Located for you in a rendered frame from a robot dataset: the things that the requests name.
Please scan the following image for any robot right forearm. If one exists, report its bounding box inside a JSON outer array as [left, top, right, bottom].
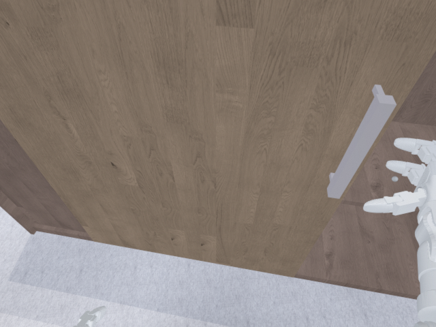
[[415, 200, 436, 323]]

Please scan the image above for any handle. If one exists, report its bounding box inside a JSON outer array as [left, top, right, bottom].
[[327, 84, 396, 199]]

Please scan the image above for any wardrobe door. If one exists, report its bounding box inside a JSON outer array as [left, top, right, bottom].
[[0, 120, 86, 232], [0, 0, 436, 277]]

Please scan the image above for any left robot hand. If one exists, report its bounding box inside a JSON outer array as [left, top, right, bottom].
[[73, 306, 106, 327]]

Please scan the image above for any right robot hand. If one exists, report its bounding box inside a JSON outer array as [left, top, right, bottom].
[[363, 138, 436, 215]]

